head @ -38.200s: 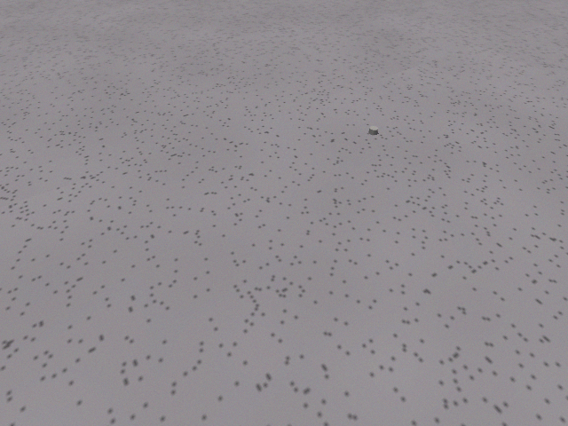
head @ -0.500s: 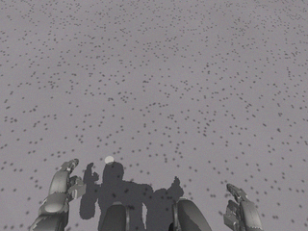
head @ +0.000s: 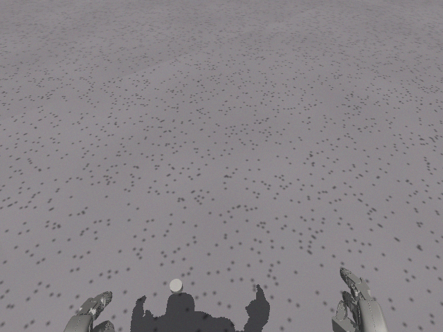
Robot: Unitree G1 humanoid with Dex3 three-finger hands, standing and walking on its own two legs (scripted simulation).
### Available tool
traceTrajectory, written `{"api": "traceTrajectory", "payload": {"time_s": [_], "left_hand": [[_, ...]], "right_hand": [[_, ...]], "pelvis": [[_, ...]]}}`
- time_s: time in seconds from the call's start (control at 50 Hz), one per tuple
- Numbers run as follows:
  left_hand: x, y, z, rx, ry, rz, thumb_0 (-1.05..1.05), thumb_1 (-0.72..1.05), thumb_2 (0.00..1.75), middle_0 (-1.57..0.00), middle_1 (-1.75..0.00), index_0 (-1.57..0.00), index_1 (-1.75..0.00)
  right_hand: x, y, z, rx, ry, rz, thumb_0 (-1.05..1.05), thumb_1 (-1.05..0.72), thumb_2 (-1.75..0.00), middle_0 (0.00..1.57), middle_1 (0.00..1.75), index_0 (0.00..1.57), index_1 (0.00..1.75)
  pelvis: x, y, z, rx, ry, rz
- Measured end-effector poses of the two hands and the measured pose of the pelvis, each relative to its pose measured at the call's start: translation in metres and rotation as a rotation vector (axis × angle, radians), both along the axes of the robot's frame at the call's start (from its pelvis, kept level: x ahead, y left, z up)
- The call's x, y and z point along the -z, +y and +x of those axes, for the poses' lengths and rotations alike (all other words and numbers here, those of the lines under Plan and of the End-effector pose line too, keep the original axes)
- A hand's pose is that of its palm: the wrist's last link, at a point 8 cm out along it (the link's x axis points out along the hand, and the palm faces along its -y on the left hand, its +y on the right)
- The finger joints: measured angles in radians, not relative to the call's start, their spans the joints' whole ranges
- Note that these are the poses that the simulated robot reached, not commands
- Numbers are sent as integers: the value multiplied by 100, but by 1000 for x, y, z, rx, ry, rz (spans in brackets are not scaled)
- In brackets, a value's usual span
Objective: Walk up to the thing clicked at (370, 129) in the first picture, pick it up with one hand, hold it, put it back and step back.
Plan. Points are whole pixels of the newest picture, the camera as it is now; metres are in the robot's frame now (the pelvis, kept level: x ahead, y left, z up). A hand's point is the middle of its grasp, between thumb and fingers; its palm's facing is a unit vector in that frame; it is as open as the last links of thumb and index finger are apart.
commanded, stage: home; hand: left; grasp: from above
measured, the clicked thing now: (176, 286) +0.48 +0.18 -0.70
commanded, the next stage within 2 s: stand in 1.88 s
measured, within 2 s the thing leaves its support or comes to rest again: neither
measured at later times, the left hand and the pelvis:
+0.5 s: hand out of the picture +0.16 +0.19 -0.05, palm faces +0.04 -0.98 -0.19, open 7.4 cm; pelvis -0.01 +0.01 +0.00, yaw -1 degrees
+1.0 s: hand out of the picture +0.16 +0.18 -0.05, palm faces +0.05 -0.98 -0.19, open 7.4 cm; pelvis +0.00 +0.00 +0.00, yaw +0 degrees
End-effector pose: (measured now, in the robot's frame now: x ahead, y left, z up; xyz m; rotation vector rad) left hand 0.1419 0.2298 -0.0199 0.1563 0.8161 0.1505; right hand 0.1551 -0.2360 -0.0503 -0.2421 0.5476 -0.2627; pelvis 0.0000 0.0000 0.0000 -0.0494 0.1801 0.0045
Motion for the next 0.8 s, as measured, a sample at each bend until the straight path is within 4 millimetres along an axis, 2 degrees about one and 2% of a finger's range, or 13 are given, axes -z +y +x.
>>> {"api": "traceTrajectory", "payload": {"time_s": [0.16, 0.52, 0.8], "left_hand": [[5, 1, -3, 2, 3, -13, 1, 91, 90, -20, -30, -20, -30], [3, 5, 2, 30, 0, -2, 1, 91, 90, -20, -30, -20, -30], [3, 0, 4, 27, -4, -5, 1, 91, 90, -20, -30, -20, -30]], "right_hand": [[-4, 3, 5, -30, -21, -19, 1, -91, -90, 20, 30, 21, 30], [9, 3, -25, 15, 54, -12, 1, -91, -90, 20, 30, 21, 30], [7, -2, -17, 12, 30, -13, 1, -91, -90, 20, 30, 21, 30]], "pelvis": [[1, 1, -3, -4, -13, -2], [1, 7, -5, 11, -10, -5], [2, 3, -3, 10, -12, -1]]}}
